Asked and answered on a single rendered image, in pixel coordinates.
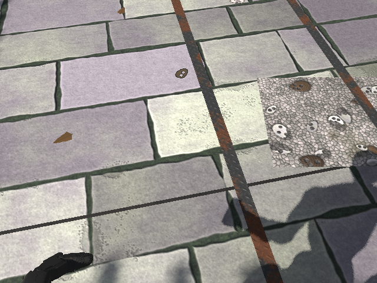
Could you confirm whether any left robot hand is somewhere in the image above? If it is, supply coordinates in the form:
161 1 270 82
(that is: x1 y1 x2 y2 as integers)
22 252 93 283

